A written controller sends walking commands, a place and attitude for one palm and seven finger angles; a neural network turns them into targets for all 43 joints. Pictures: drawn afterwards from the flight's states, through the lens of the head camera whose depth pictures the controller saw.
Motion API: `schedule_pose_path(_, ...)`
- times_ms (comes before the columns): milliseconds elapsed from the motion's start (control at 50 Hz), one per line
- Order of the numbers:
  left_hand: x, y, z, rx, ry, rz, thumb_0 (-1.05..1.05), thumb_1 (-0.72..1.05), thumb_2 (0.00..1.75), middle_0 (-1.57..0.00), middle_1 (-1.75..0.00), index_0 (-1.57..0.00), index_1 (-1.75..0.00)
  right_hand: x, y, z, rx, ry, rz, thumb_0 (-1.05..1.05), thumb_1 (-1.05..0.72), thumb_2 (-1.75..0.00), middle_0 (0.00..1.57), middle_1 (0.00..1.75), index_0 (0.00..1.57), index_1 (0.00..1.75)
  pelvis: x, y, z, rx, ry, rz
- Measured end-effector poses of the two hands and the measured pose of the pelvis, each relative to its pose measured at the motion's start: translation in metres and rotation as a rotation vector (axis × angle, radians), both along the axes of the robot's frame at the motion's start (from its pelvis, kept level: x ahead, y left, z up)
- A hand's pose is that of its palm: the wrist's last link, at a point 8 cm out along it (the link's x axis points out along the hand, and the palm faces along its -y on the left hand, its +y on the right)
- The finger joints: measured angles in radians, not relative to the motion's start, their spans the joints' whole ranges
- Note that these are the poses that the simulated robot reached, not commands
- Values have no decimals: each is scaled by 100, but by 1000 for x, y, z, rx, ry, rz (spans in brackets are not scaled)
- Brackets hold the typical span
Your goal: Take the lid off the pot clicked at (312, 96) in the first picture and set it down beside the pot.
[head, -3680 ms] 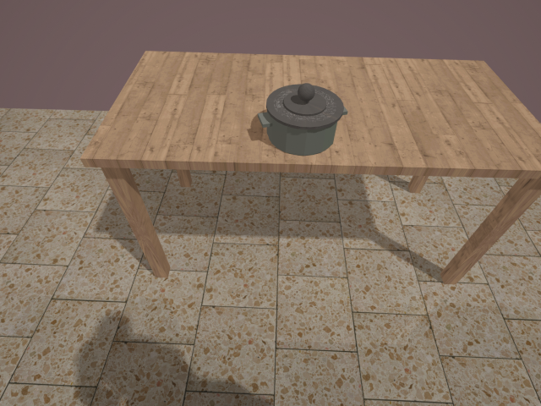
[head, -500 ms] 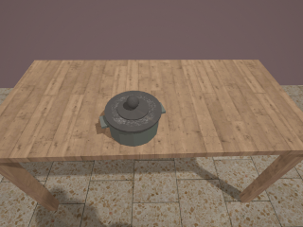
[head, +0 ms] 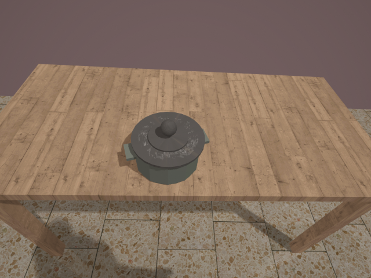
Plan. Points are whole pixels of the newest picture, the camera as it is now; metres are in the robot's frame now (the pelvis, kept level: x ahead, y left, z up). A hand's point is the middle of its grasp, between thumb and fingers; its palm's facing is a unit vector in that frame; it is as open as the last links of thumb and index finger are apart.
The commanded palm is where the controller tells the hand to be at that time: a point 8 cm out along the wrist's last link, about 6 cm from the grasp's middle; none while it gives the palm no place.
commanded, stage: look again from close up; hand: left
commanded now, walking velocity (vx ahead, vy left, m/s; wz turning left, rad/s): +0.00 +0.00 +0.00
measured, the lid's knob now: (168, 127) +0.47 +0.08 +0.04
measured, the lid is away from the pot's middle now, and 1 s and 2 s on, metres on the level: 0.00 0.00 0.00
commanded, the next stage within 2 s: lift the closed hand beside the body in 0.16 s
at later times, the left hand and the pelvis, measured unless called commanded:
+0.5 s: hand out of the picture +0.12 +0.19 -0.08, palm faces +0.13 -0.95 -0.29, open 6.2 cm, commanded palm +0.08 +0.24 -0.05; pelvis -0.02 +0.00 +0.00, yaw +1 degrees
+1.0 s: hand out of the picture +0.08 +0.21 -0.05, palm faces +0.25 -0.91 -0.32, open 3.0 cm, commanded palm +0.04 +0.25 -0.01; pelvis -0.04 -0.02 +0.00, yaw +2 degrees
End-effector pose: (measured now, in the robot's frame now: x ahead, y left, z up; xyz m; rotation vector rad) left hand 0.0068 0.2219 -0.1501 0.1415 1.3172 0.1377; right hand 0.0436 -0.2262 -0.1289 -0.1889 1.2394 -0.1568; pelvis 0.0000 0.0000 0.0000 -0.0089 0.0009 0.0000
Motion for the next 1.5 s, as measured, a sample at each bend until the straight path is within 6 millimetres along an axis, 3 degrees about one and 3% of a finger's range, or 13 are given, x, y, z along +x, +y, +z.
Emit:
schedule_pose_path(120,-3,1,1,-4,12,0,0,90,90,-20,-30,-19,-30,10,4,2,4,-10,9,1,-92,-90,19,30,20,30,2,1,2,2,0,-1)
schedule_pose_path(280,-14,2,1,-4,41,5,0,90,90,-20,-30,-19,-30,5,4,3,-1,13,12,0,-92,-90,20,30,20,30,1,3,3,-2,0,0)
schedule_pose_path(320,7,6,19,23,-89,30,1,91,90,-21,-30,-20,-31,9,4,8,5,-69,28,1,-92,-90,20,30,20,30,-2,4,3,0,0,4)
schedule_pose_path(400,65,23,77,166,-441,24,2,93,90,-26,-36,-26,-37,33,4,17,28,-276,70,1,-92,-90,20,30,20,30,-8,6,3,14,-3,25)
schedule_pose_path(480,88,20,93,167,-544,-19,1,92,90,-36,-48,-36,-48,63,1,32,48,-416,72,1,-91,-90,20,30,20,30,-20,2,3,10,4,18)
schedule_pose_path(580,82,12,108,128,-654,-20,1,91,90,-55,-68,-54,-68,92,-8,66,13,-572,102,1,-91,-90,20,30,20,30,-33,-7,3,5,-12,14)
schedule_pose_path(680,61,16,110,138,-675,36,1,90,90,-75,-90,-75,-91,106,-17,86,-38,-627,142,1,-91,-90,20,30,20,30,-43,-16,3,-4,-27,27)
schedule_pose_path(780,46,21,115,170,-681,67,1,90,90,-97,-114,-96,-114,106,-20,86,-56,-619,163,1,-91,-90,20,30,20,30,-45,-20,4,-9,-36,37)
schedule_pose_path(920,41,26,124,213,-676,66,1,90,90,-119,-138,-118,-139,91,-15,67,-26,-547,150,1,-91,-90,20,30,20,30,-41,-22,4,-5,-40,34)
schedule_pose_path(1040,45,30,133,246,-669,51,1,90,90,-126,-146,-126,-147,80,-11,52,2,-489,123,1,-91,-90,20,30,20,30,-33,-21,5,1,-34,25)
schedule_pose_path(1140,53,31,151,271,-716,30,1,90,90,-128,-149,-128,-149,83,-12,49,8,-489,104,1,-91,-90,20,30,20,30,-26,-20,5,6,-33,19)
schedule_pose_path(1500,82,36,211,342,-923,-11,1,89,90,-129,-150,-129,-150,138,-7,73,6,-615,138,1,-91,-90,20,30,20,30,-9,-19,8,13,-37,15)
